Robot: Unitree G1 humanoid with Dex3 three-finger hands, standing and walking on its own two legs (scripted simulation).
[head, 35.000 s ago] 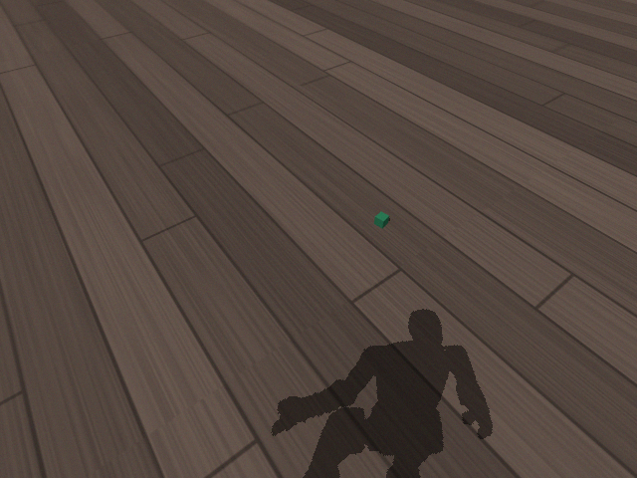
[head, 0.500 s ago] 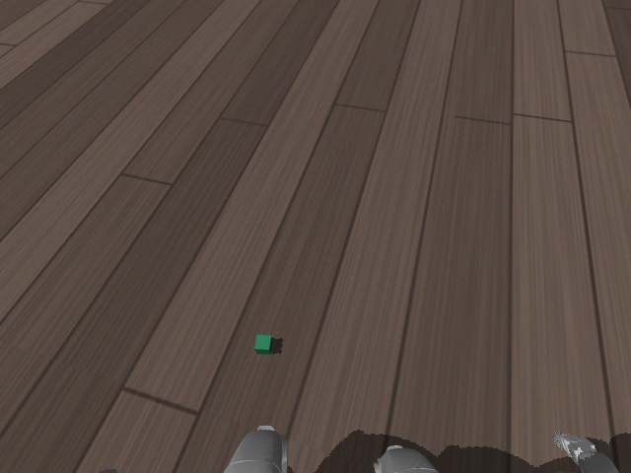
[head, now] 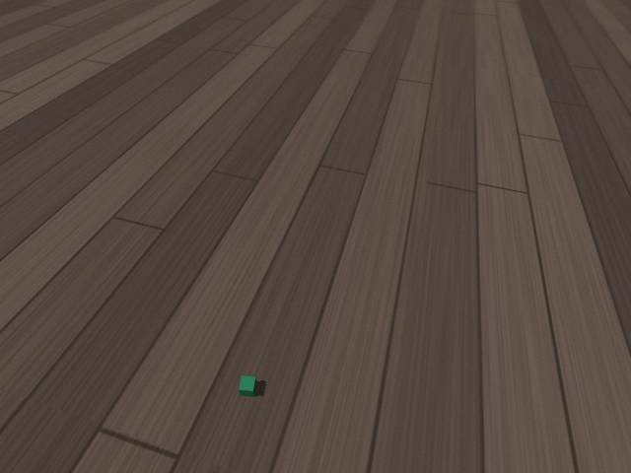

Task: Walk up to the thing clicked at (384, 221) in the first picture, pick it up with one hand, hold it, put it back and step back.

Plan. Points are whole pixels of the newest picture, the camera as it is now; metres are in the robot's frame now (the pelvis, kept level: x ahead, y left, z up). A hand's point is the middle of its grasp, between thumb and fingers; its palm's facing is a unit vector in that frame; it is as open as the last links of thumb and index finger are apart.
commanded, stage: stand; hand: left
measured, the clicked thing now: (248, 386) +0.55 +0.19 -0.75
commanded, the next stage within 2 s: walk up in 0.46 s
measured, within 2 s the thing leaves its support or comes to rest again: neither
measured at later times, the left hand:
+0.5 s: hand out of the picture +0.08 +0.25 -0.15, palm faces +0.00 -0.94 -0.35, open 7.4 cm
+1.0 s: hand out of the picture +0.05 +0.26 -0.16, palm faces +0.05 -0.91 -0.42, open 7.4 cm
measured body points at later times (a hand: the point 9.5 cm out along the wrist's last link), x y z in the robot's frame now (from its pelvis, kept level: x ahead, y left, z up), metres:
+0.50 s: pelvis +0.01 +0.00 +0.00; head +0.03 +0.00 +0.45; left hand +0.08 +0.30 -0.13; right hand +0.10 -0.30 -0.13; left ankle +0.05 +0.12 -0.74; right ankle +0.04 -0.16 -0.74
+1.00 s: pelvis -0.08 -0.02 -0.03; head +0.00 -0.02 +0.41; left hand +0.04 +0.30 -0.13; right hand +0.02 -0.34 -0.16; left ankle -0.15 +0.10 -0.74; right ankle +0.04 -0.15 -0.74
